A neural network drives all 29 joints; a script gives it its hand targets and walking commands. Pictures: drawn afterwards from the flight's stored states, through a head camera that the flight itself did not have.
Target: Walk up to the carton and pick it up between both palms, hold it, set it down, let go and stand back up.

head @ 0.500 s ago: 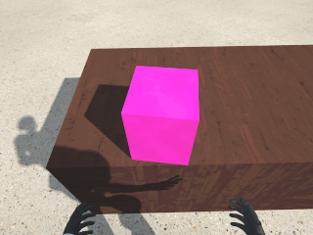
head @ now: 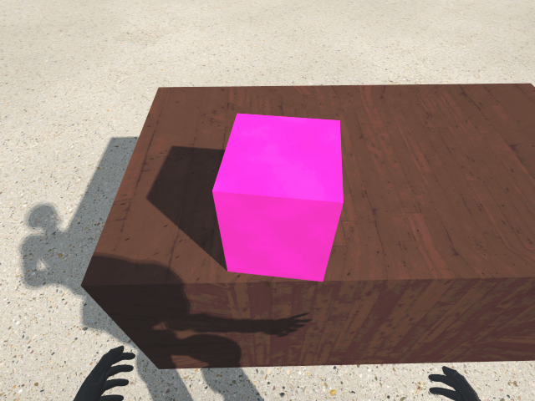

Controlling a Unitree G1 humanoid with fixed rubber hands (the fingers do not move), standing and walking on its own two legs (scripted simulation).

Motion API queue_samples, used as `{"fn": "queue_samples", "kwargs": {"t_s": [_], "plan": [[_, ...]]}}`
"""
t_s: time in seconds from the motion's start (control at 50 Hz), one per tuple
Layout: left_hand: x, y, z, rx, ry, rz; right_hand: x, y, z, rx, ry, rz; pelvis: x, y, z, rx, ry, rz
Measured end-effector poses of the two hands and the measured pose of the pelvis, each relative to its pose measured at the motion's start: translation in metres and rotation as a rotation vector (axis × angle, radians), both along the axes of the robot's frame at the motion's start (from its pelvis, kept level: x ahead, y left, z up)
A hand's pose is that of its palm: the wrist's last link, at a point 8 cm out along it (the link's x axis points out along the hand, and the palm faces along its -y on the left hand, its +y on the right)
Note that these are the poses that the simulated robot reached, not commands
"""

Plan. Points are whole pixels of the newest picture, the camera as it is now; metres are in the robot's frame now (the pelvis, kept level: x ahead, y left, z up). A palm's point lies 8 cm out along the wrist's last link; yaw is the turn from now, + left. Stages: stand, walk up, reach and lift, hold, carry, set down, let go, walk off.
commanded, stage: stand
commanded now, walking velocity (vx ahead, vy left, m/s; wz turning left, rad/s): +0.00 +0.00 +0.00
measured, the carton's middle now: (281, 199) +0.48 +0.00 -0.02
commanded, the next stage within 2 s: none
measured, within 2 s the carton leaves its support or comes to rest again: neither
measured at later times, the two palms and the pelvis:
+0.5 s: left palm out of the picture +0.13 +0.29 -0.08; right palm out of the picture +0.11 -0.27 -0.10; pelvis +0.00 +0.00 +0.00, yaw +0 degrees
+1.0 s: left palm out of the picture +0.12 +0.29 -0.09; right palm out of the picture +0.10 -0.28 -0.10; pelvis +0.00 +0.00 +0.00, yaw +0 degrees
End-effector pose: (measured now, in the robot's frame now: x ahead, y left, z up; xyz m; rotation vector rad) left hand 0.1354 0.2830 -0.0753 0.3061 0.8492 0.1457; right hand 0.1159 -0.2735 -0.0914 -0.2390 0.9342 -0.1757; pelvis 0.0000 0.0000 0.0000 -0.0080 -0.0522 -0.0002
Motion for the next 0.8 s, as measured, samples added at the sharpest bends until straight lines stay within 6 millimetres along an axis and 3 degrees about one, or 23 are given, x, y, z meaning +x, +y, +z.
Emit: {"fn": "queue_samples", "kwargs": {"t_s": [0.8], "plan": [[-0.015, 0.005, -0.010, 0.005, 0.063, 0.023, -0.015, -0.004, -0.009, 0.001, 0.071, -0.022, 0.001, 0.000, 0.000, 0.000, 0.001, 0.000]]}}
